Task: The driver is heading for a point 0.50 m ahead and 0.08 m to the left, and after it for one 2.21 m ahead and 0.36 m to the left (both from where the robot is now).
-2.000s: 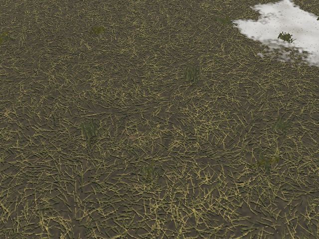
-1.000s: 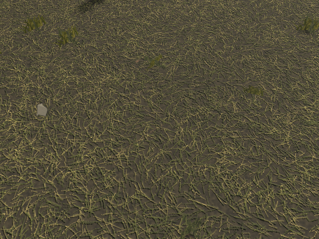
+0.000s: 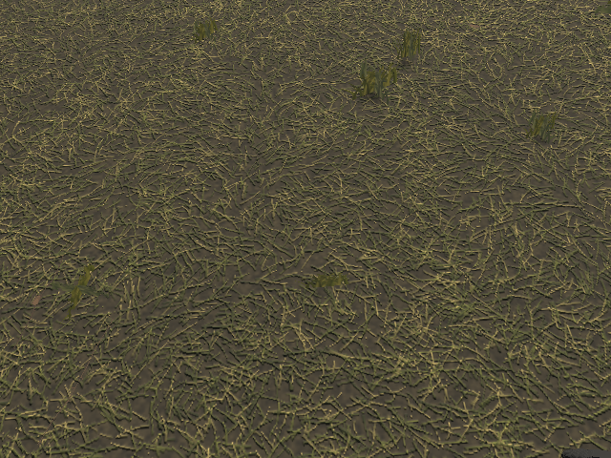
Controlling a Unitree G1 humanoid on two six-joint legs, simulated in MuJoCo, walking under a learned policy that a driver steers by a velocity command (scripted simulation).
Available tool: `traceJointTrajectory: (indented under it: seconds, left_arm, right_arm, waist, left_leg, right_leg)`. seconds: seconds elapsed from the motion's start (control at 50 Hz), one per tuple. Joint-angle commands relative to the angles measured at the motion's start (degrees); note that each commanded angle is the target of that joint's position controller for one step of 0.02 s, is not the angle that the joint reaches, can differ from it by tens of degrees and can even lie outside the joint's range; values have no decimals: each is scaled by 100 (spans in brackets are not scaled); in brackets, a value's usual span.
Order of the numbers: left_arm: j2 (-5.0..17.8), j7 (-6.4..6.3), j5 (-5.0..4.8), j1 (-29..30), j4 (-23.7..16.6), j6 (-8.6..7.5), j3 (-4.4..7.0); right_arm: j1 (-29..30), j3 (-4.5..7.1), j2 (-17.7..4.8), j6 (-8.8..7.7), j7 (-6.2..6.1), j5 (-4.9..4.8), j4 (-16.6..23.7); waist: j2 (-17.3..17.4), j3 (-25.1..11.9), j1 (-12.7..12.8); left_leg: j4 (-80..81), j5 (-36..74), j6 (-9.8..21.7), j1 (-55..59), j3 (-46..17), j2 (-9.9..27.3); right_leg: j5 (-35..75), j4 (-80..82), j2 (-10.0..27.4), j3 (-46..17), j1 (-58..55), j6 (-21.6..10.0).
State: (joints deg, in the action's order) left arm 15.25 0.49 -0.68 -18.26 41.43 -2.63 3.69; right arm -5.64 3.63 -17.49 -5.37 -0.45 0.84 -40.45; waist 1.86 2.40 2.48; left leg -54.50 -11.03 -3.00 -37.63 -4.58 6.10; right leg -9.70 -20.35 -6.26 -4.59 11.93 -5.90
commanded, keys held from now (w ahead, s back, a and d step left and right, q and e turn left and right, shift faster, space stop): w+e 0.02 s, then w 0.34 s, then no key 0.10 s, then q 0.54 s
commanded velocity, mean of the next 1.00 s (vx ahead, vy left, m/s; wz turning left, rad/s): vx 0.29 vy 0.00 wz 0.05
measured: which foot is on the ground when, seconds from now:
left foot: up 0.00-0.22, down 0.24-0.70, up 0.72-1.00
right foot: down 0.00-0.26, up 0.28-0.68, down 0.70-1.00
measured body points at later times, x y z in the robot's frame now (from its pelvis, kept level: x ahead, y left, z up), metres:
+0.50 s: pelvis +0.27 +0.05 +0.00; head +0.31 +0.06 +0.45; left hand +0.46 +0.30 -0.11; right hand +0.30 -0.22 -0.12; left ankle +0.28 +0.14 -0.75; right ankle +0.32 -0.11 -0.68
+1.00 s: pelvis +0.37 +0.02 -0.01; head +0.41 +0.03 +0.44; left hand +0.49 +0.31 -0.11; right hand +0.53 -0.25 -0.12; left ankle +0.37 +0.15 -0.71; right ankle +0.45 -0.10 -0.75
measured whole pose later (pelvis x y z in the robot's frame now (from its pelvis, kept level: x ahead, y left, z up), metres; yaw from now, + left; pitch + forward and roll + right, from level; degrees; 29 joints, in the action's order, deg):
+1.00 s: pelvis +0.37 +0.02 -0.01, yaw +8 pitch +1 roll -1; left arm 15.1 -2.2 1.0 -6.6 42.0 0.2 3.5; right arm -11.1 4.0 -17.9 3.7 -1.1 -0.7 -41.9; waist 1.1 2.7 0.3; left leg -50.9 -22.1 -3.8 -27.3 0.2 3.1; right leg -7.2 -24.6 2.7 6.9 18.8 -1.0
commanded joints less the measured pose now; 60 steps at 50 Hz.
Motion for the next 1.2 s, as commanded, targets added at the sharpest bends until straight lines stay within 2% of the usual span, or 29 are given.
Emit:
traceJointTrajectory:
  seconds: [0.02, 0.1, 0.16, 0.22, 0.24, 0.26, 0.28, 0.3, 0.32, 0.36, 0.42, 0.48, 0.6, 0.68, 0.7, 0.72, 0.74, 0.76, 0.78, 0.84, 0.94, 1.02, 1.06, 1.08, 1.1, 1.12, 1.14, 1.16, 1.2]
  left_arm:
    - [994, -119, -40, 121, -386, -78, 265]
    - [942, -137, -53, -246, -178, -60, 230]
    - [921, -145, -41, -432, -47, -31, 222]
    - [951, -149, -26, -277, -29, 26, 236]
    - [804, -133, 2, -206, -74, 29, 179]
    - [575, -132, 104, -318, -191, 16, 72]
    - [209, -118, -60, -1155, -163, -60, -34]
    - [701, -119, -121, -891, -99, -104, 29]
    - [964, -108, -136, -144, -241, -121, 104]
    - [823, -94, 15, 442, -418, -162, 91]
    - [521, -94, 53, 174, -334, -112, 67]
    - [243, -127, 129, 417, -408, -75, -41]
    - [407, -105, 95, 1293, -581, -53, 0]
    - [701, -115, 150, 912, -481, -138, 144]
    - [1045, -179, 252, 592, -494, -152, 226]
    - [1289, -254, 308, 417, -566, -48, 271]
    - [1007, -227, 231, 231, -516, 56, 228]
    - [767, -212, 169, 417, -561, 100, 160]
    - [637, -223, 142, 735, -576, 127, 115]
    - [682, -222, 212, 1394, -552, 168, 113]
    - [796, -299, 186, 1509, -400, 180, 178]
    - [1028, -277, 94, 1427, -252, 240, 254]
    - [1061, -269, -21, 1504, -180, 282, 272]
    - [925, -265, -56, 1324, -74, 307, 253]
    - [655, -231, 19, 1048, 15, 338, 204]
    - [507, -234, 214, 1244, -301, 330, 149]
    - [726, -284, 206, 1866, -420, 302, 224]
    - [771, -300, 89, 1786, -391, 316, 263]
    - [848, -384, 136, 1411, -122, 360, 334]
  right_arm:
    - [312, 38, -239, -29, 10, 2, 381]
    - [862, -13, -221, -118, 153, -96, 470]
    - [978, 31, -387, -183, 232, -102, 549]
    - [338, 126, -560, -235, 216, -88, 411]
    - [-322, 216, -741, -259, 187, -36, 248]
    - [-1237, 291, -1067, -262, 163, 36, 151]
    - [-1787, 405, -1390, -193, 211, -3, -129]
    - [-1806, 276, -862, -174, 240, -188, -142]
    - [-1441, 189, -587, -144, 212, -184, -85]
    - [-920, 94, -426, -77, 193, -63, -31]
    - [-729, 11, -303, -120, 186, -17, -92]
    - [-730, 67, -572, -71, 125, -62, -258]
    - [-1124, 152, -850, 225, 10, -215, -509]
    - [-895, 149, -740, 346, -71, -269, -411]
    - [-925, 67, -469, 313, -66, -165, -270]
    - [-1596, -54, -45, 266, -38, -62, -276]
    - [-1835, -13, -372, 308, -33, -183, -313]
    - [-1611, 123, -744, 413, -59, -233, -339]
    - [-1335, 169, -756, 533, -106, -231, -299]
    - [-1294, 188, -549, 856, -200, -187, -222]
    - [-931, 107, -308, 874, -106, -140, 95]
    - [-830, 151, -496, 887, 36, -144, 251]
    - [-1103, 197, -508, 895, 90, -128, 173]
    - [-1273, 253, -605, 897, 82, -98, 103]
    - [-1366, 365, -994, 892, 19, -80, 134]
    - [-1167, 469, -1658, 884, -56, -42, 385]
    - [-1261, 421, -1493, 738, -20, 177, 441]
    - [-980, 373, -1348, 614, -17, 182, 444]
    - [-381, 284, -981, 549, -68, -78, 550]
  waist:
    - [-552, -298, -64]
    - [-684, -204, 234]
    - [-731, -117, 247]
    - [-896, -269, -143]
    - [-772, -767, -455]
    - [-130, -1664, -756]
    - [1661, -2255, -512]
    - [1106, -1835, -694]
    - [532, -994, -791]
    - [50, -277, -543]
    - [328, -338, -201]
    - [313, -505, -185]
    - [390, -580, -463]
    - [321, -656, -116]
    - [-173, -1142, -72]
    - [-1472, -1686, -263]
    - [-1737, -2173, -132]
    - [-1129, -1780, -112]
    - [-907, -1382, -181]
    - [-1029, -743, -433]
    - [-1047, -848, -343]
    - [-1058, -910, -314]
    - [-965, -879, -518]
    - [-744, -806, -539]
    - [368, -550, -434]
    - [1885, -236, -332]
    - [1243, -480, -749]
    - [947, -442, -517]
    - [610, -468, -242]
  left_leg:
    - [1126, 1047, -132, 278, 147, -254]
    - [2166, 1845, -48, 716, 189, -419]
    - [2543, 1382, 189, 610, 126, -440]
    - [2890, 802, 531, 1406, 361, -608]
    - [2872, 1000, 753, 2462, 281, -477]
    - [2629, 1181, 1191, 4128, -753, 451]
    - [3227, -152, 2146, 5866, -3318, 1560]
    - [3728, -1629, 2040, 5707, -3957, 1606]
    - [3845, -1683, 1783, 4962, -3159, 1388]
    - [4083, -553, 1646, 3683, -2097, 947]
    - [4087, 2596, 1595, 3043, -1045, 617]
    - [3980, 4301, 1609, 2837, -340, 473]
    - [3568, 3514, 1369, 2921, -404, 310]
    - [2678, 2141, 993, 2747, -875, 77]
    - [1830, 1206, 724, 2183, -678, -298]
    - [380, -2116, 343, 840, -161, -978]
    - [-727, -3212, 148, 421, -53, -933]
    - [-1298, -2873, 24, 189, -93, -710]
    - [-1496, -2459, -71, 0, -7, -565]
    - [-1279, -1630, -263, 643, 198, -411]
    - [77, -1074, -138, 1284, 431, -252]
    - [971, -924, 121, 1774, 639, -278]
    - [1948, -378, 375, 2342, 854, -443]
    - [2429, -117, 565, 2718, 777, -556]
    - [3270, 772, 941, 3110, -387, 113]
    - [3678, 1828, 1957, 3227, -2477, 1521]
    - [3868, 1453, 2320, 2794, -2629, 1564]
    - [3853, 1086, 2035, 2708, -2119, 1252]
    - [3695, 868, 1477, 2743, -1550, 792]
  right_leg:
    - [1260, 688, 1142, -1014, 132, -813]
    - [643, 594, 1280, -1106, -19, -672]
    - [771, 208, 1574, -1464, -664, -618]
    - [2029, -424, 1566, -1519, -956, -440]
    - [2562, -1258, 1246, -1278, -768, -289]
    - [1483, -2853, 842, -922, 142, -67]
    - [-1837, -4743, -43, -388, 2243, 391]
    - [-2264, -5364, 242, -708, 3056, 398]
    - [-1747, -5459, 500, -595, 3316, 381]
    - [-1028, -4892, 933, -235, 3071, 415]
    - [-968, -4184, 1058, -18, 2286, 610]
    - [-488, -3051, 996, 215, 1930, 803]
    - [724, -1431, 579, 182, 1312, 825]
    - [1486, -182, 642, 103, 252, 497]
    - [3125, -390, 1459, -488, -825, 157]
    - [5318, -773, 2844, -1596, -2217, -706]
    - [4623, -564, 3355, -2289, -2173, -1250]
    - [3468, -349, 2994, -2007, -1790, -1125]
    - [2600, -201, 2671, -1551, -1369, -899]
    - [1288, 372, 2163, -571, 143, -693]
    - [1200, 478, 2242, 83, 266, -778]
    - [1021, 319, 2476, 179, 66, -688]
    - [636, -49, 2380, 413, 198, -378]
    - [121, -468, 2180, 646, 466, -50]
    - [-803, -1690, 1646, 1235, 1253, 517]
    - [-2701, -3076, 667, 1378, 2820, 1050]
    - [-2812, -4138, 608, 366, 2803, 958]
    - [-2265, -4424, 705, 141, 2812, 839]
    - [-1428, -4379, 793, 56, 2786, 835]
Velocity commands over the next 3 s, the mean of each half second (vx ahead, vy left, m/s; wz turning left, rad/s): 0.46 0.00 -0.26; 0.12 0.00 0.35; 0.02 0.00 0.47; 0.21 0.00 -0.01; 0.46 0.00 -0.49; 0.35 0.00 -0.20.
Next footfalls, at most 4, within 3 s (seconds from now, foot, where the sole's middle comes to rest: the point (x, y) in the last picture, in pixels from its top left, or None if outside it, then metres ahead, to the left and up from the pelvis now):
0.24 left None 0.32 0.14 -0.78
0.70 right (394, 445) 0.49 -0.10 -0.78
1.10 left None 0.39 0.16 -0.78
1.54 right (379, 455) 0.47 -0.06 -0.78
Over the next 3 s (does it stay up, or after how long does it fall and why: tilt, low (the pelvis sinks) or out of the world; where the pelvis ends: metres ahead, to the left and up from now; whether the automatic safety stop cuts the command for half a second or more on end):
stays up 0.95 0.15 -0.01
